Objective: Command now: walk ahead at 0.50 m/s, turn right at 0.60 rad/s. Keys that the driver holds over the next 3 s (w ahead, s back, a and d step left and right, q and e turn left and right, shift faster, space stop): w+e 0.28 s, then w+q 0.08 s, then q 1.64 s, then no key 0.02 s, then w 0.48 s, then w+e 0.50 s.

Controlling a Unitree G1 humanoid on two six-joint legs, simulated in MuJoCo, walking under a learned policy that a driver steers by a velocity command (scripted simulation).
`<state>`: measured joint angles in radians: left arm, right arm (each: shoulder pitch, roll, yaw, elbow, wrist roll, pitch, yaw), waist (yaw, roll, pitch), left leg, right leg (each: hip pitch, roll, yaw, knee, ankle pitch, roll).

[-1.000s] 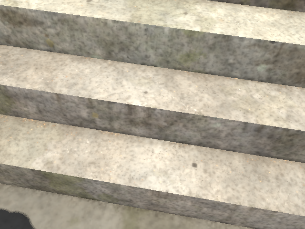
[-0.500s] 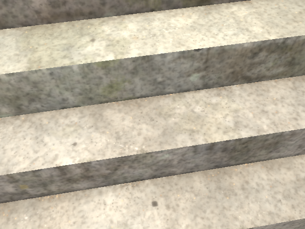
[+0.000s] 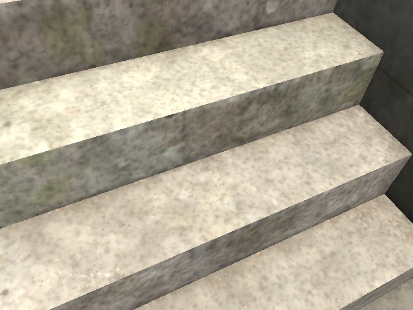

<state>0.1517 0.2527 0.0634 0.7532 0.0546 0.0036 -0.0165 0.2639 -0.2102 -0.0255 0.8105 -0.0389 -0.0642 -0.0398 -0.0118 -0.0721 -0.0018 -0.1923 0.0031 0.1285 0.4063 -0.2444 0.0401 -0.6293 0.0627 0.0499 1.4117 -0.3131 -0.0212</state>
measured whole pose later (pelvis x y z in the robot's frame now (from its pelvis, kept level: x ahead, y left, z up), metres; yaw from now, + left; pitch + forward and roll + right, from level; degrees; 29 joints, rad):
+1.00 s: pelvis +0.17 -0.06 +0.01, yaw +3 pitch +2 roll +3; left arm 0.41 0.26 0.02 0.88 -0.01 0.05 0.11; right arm -0.11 -0.11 0.04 0.43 0.00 0.06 -0.02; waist 0.03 -0.02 0.06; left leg -1.00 0.00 0.08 1.55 -0.66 0.03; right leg -0.01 -0.10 -0.26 0.28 -0.24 -0.03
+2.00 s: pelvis +0.29 -0.12 +0.17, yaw +39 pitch +3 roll -1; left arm 0.23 0.13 -0.04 0.53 0.04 0.07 0.16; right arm 0.18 -0.25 -0.02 0.56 0.01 0.08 -0.05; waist 0.01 0.08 0.04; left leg -0.84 -0.02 -0.12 1.77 -0.12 -0.19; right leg -0.50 -0.07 -0.16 0.78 -0.32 -0.04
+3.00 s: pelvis +0.20 +0.13 +0.17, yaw +32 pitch +8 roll +0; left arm 0.25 0.23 -0.02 0.77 0.04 -0.06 -0.05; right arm 0.12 -0.27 0.02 0.62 -0.08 0.03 0.04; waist 0.11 -0.01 -0.20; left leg -0.80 -0.01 -0.04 1.20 -0.38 -0.04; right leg -0.65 0.08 0.16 0.78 -0.28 -0.07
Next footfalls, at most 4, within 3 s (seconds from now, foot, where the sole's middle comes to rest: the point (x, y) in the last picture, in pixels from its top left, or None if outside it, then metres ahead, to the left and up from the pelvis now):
0.28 right None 0.11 -0.15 -0.78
1.00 left None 0.31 0.07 -0.57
1.64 right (258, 306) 0.44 -0.15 -0.57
2.38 left None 0.08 0.08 -0.78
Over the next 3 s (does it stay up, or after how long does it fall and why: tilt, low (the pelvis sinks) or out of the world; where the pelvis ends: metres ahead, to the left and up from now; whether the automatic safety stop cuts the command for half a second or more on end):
stays up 0.20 0.13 0.17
